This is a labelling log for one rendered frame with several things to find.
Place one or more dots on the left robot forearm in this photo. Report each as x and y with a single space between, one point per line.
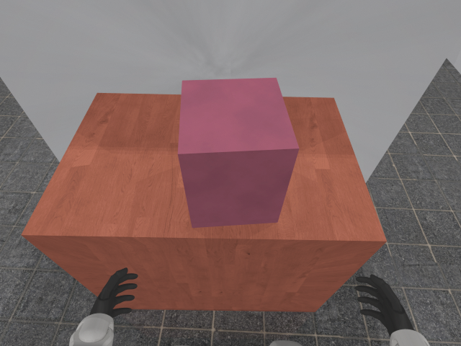
94 330

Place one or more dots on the carton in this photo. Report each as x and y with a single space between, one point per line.
237 150

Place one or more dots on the robot left hand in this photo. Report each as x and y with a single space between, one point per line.
106 300

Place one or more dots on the robot right hand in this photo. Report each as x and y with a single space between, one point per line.
393 316

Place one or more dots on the pedestal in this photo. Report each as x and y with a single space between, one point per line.
117 200

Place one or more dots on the right robot forearm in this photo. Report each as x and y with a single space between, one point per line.
407 337

